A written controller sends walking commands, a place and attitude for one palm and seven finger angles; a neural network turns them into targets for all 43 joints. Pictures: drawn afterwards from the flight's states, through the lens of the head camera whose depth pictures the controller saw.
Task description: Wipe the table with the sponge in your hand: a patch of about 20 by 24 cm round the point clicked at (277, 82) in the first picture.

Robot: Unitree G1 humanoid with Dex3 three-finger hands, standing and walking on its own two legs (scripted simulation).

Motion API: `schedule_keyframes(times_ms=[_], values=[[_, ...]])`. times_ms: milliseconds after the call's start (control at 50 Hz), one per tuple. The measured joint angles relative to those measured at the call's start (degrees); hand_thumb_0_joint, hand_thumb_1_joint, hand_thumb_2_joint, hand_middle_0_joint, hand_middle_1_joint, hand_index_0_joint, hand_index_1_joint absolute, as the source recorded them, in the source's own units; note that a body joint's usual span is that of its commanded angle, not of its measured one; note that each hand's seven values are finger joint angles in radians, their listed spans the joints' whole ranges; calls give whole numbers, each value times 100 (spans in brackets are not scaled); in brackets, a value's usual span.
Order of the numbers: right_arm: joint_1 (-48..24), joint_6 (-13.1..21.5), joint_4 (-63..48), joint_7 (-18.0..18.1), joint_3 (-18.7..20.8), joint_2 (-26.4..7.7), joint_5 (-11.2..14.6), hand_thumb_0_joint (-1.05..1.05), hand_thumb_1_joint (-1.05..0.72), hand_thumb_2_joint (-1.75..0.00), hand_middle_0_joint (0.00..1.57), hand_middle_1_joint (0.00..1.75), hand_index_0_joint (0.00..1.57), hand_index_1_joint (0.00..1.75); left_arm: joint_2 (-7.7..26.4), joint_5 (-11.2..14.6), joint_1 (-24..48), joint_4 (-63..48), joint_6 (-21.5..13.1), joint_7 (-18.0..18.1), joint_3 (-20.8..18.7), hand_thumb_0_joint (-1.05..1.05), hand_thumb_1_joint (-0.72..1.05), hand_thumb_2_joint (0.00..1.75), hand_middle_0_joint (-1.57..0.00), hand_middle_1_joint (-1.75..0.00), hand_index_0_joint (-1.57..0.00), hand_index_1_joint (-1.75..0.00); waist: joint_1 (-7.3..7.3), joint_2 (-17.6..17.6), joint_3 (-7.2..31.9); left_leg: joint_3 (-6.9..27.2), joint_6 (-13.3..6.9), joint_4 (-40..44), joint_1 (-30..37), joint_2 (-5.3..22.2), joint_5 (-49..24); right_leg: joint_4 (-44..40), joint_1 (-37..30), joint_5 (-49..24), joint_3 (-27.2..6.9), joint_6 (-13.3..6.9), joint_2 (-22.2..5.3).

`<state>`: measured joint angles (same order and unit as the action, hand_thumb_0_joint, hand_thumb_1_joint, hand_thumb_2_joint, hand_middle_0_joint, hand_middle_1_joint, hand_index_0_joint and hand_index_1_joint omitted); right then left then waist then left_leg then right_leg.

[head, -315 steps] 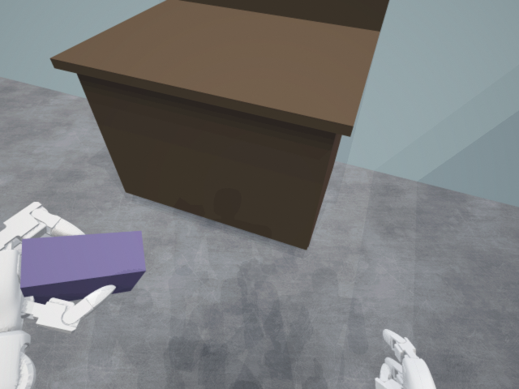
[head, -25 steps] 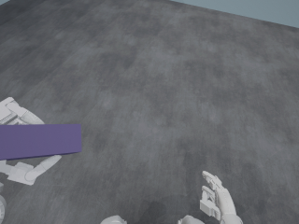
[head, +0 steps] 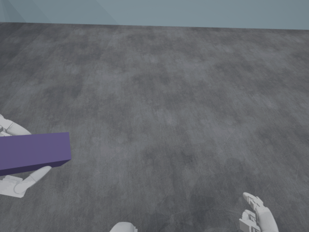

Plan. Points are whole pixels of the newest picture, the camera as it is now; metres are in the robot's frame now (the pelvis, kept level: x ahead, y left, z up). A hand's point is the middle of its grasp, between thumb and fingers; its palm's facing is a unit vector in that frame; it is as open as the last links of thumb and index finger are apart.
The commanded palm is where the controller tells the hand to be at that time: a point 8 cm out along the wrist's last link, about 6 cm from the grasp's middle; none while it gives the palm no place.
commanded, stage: turn to face it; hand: left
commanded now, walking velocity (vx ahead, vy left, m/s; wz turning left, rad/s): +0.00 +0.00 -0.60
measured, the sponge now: (41, 153) +0.22 +0.21 +0.18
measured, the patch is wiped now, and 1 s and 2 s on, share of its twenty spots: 0.00 0.00 0.00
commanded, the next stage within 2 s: none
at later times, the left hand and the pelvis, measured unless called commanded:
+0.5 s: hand (92, 170) +0.20 +0.11 +0.17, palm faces +0.13 -0.85 -0.51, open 9.3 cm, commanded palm +0.15 +0.16 +0.18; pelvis -0.09 -0.05 -0.01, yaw -19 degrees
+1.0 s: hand (150, 186) +0.18 +0.01 +0.17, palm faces -0.10 -0.91 -0.40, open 9.3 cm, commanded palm +0.15 +0.06 +0.18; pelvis -0.15 -0.07 -0.01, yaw -38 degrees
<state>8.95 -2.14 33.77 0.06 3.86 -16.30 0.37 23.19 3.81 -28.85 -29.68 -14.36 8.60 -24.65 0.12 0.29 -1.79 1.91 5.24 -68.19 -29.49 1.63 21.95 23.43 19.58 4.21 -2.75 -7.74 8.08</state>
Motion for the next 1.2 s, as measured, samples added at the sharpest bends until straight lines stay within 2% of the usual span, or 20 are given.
schedule_keyframes(times_ms=[180, 220, 240, 300, 340, 380, 460, 520, 540, 580, 640, 720, 800, 840, 880, 960, 1040, 1140, 1180, 1200], values=[[133, -138, -66, -28, -239, 274, -26, 1, -91, -90, 20, 30, 20, 29, -360, -199, 421, 391, 226, -77, 417, 0, -44, 102, -83, -135, -83, -134, 302, -216, 333, -567, -298, 3318, 1424, -306, 531, -877, 87, -763, -507, 426, 178], [73, -118, -166, -43, -281, 328, -73, 1, -91, -90, 20, 30, 20, 29, -316, -229, 578, 309, 200, -137, 430, 0, -44, 102, -83, -135, -83, -134, 302, -189, 227, -715, -549, 4251, 1809, -228, 101, -361, 476, -259, -417, 664, 366], [13, -100, -217, -37, -286, 395, -118, 1, -91, -90, 20, 30, 20, 29, -251, -267, 706, 296, 194, -176, 416, 0, -44, 102, -83, -134, -83, -134, 278, -244, 54, -784, -606, 4292, 1792, -189, -503, 482, 775, 403, -321, 811, 364], [25, -8, -341, -49, -315, 600, -97, 1, -91, -90, 20, 30, 20, 30, -100, -369, 770, 201, 209, -289, 316, 0, -44, 102, -83, -134, -83, -134, 263, -320, -260, -969, -511, 4001, 1804, -50, -613, 3348, 1468, 1485, -8, 1006, 54], [120, 56, -378, -97, -336, 660, -41, 1, -90, -90, 20, 30, 20, 30, -111, -339, 539, 69, 225, -296, 243, 0, -44, 102, -83, -134, -83, -134, 257, -147, -243, -1078, -425, 3847, 1783, 205, -444, 4220, 1538, 1790, 147, 1062, -272], [214, 131, -358, -121, -362, 682, 26, 1, -90, -90, 20, 30, 20, 30, -182, -309, 307, -64, 229, -236, 239, 0, -44, 102, -83, -134, -83, -134, 280, 82, -241, -1186, -317, 3761, 1788, 522, -364, 3939, 1260, 1942, 266, 1106, -629], [413, 340, -331, -117, -448, 744, 71, 1, -90, -90, 20, 30, 20, 30, -105, -310, 259, -167, 230, -142, 224, 0, -44, 102, -83, -134, -83, -134, 349, 284, -337, -1397, -63, 3523, 1738, 1094, -275, 2232, 375, 1844, 474, 1188, -1042], [496, 491, -338, -144, -475, 733, 76, 1, -90, -90, 20, 30, 20, 30, 107, -355, 614, -59, 216, -113, 173, 0, -44, 102, -83, -134, -83, -134, 270, 288, -471, -1351, 135, 2880, 1438, 1456, -46, 1089, -289, 1075, 707, 1091, -1054], [420, 499, -278, -142, -449, 643, 83, 1, -90, -90, 20, 30, 20, 30, 47, -382, 783, 4, 200, -111, 216, 0, -44, 102, -83, -134, -83, -134, 196, 400, -592, -1113, 84, 2450, 1241, 1525, 134, 1185, -257, 1096, 779, 980, -939], [175, 433, -83, -87, -395, 469, 69, 1, -90, -90, 20, 30, 20, 30, -59, -371, 918, 33, 166, -103, 267, 0, -44, 102, -83, -134, -83, -134, 32, 393, -765, -622, 25, 1262, 730, 1182, 808, 1429, -79, 1329, 740, 820, -877], [-125, 236, -34, -41, -281, 296, 66, 1, -90, -90, 20, 30, 20, 30, -35, -242, 537, -267, 152, -127, 169, 0, -44, 102, -83, -134, -83, -134, -145, 159, -908, -454, -3, 196, 232, 626, 956, 1337, 63, 1238, 450, 746, -818], [-191, 112, -214, -16, -164, 164, 48, 1, -91, -90, 20, 30, 20, 29, 236, -145, -281, -927, 51, -152, -121, 0, -44, 102, -83, -134, -83, -134, -269, -111, -858, -575, -20, 1128, 241, 313, 627, 1069, 137, 952, 147, 684, -673], [-53, 101, -319, 7, -83, 63, 33, 1, -91, -90, 20, 30, 20, 29, 480, -140, -556, -1276, -44, -133, -379, 0, -44, 101, -83, -134, -83, -134, -175, -205, -607, -634, -77, 2781, 777, 176, -56, 1176, 301, 915, -57, 703, -469], [5, 108, -302, 58, -59, 147, 21, 1, -91, -90, 19, 30, 20, 29, 521, -143, -431, -1165, -60, -123, -443, 0, -44, 101, -83, -134, -83, -134, -77, -392, -505, -818, -366, 3156, 981, 98, -527, 1575, 458, 1266, -219, 740, -488], [63, 130, -306, 92, -85, 260, -7, 1, -91, -90, 19, 30, 20, 29, 396, -224, -211, -810, -86, -116, -419, 0, -44, 101, -83, -134, -83, -134, 77, -417, -408, -1014, -552, 3101, 1044, 195, -475, 2729, 805, 2147, -75, 875, -496], [148, 222, -259, 34, -227, 480, 8, 1, -91, -90, 19, 30, 20, 29, -66, -301, 250, -40, 127, -82, -160, 0, -44, 101, -83, -134, -83, -134, 210, -90, -257, -1150, -491, 3238, 1214, 593, -500, 4192, 1043, 2298, 448, 1087, -689], [210, 348, -321, -66, -436, 678, 52, 1, -91, -90, 20, 30, 20, 29, -483, -316, 577, 109, 386, -46, 305, 0, -44, 101, -83, -134, -83, -134, 284, 125, -297, -1302, -346, 3380, 1276, 927, -664, 3369, 602, 2187, 705, 1192, -968], [221, 553, -517, -148, -633, 885, 27, 1, -90, -90, 20, 30, 20, 30, -192, -293, 604, -210, 381, -107, 479, -1, -43, 101, -83, -134, -83, -134, 233, 143, -504, -1497, -71, 3062, 1013, 1298, -689, 1710, -209, 1951, 946, 1177, -1037], [168, 581, -518, -174, -608, 809, 42, 1, -90, -90, 20, 30, 20, 30, -79, -295, 598, -321, 314, -147, 430, -1, -43, 101, -83, -134, -83, -134, 133, 329, -687, -1344, -10, 2614, 808, 1477, -359, 1510, -282, 1463, 1054, 795, -875], [116, 545, -445, -151, -584, 736, 31, 1, -90, -90, 20, 30, 20, 30, -47, -285, 577, -357, 275, -166, 417, -1, -43, 101, -83, -134, -83, -134, 55, 391, -758, -1084, -15, 2164, 627, 1357, 196, 1614, -218, 1523, 1066, 628, -827]])
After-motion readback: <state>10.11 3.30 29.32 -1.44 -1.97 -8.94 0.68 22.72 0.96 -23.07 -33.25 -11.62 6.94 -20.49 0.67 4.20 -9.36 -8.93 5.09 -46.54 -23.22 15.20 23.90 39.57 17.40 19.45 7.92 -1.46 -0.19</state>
